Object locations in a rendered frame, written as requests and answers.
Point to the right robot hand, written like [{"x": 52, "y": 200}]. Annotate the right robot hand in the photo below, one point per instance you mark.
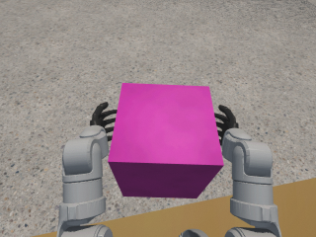
[{"x": 229, "y": 121}]

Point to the carton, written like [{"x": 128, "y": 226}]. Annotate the carton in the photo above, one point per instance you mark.
[{"x": 165, "y": 141}]

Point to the robot left forearm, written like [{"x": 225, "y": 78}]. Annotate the robot left forearm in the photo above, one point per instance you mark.
[{"x": 82, "y": 172}]

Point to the robot right forearm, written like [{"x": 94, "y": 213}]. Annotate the robot right forearm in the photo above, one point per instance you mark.
[{"x": 252, "y": 174}]

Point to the right robot upper arm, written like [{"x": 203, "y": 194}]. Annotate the right robot upper arm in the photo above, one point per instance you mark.
[{"x": 249, "y": 232}]

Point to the left robot upper arm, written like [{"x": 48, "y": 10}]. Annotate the left robot upper arm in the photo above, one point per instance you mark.
[{"x": 97, "y": 230}]

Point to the left robot hand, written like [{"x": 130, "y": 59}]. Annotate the left robot hand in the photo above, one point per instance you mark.
[{"x": 98, "y": 118}]

